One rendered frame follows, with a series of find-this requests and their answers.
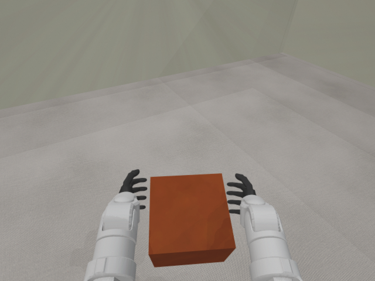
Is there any robot right hand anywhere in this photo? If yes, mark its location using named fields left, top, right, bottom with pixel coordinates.
left=227, top=173, right=256, bottom=214

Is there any left robot forearm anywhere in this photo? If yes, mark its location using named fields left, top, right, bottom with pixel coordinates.
left=83, top=191, right=140, bottom=281

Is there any robot left hand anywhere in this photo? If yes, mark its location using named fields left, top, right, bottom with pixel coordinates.
left=119, top=169, right=147, bottom=210

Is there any carton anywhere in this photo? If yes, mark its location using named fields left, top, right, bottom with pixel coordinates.
left=148, top=173, right=236, bottom=267

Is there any right robot forearm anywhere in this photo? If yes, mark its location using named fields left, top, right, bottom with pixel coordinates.
left=240, top=195, right=303, bottom=281

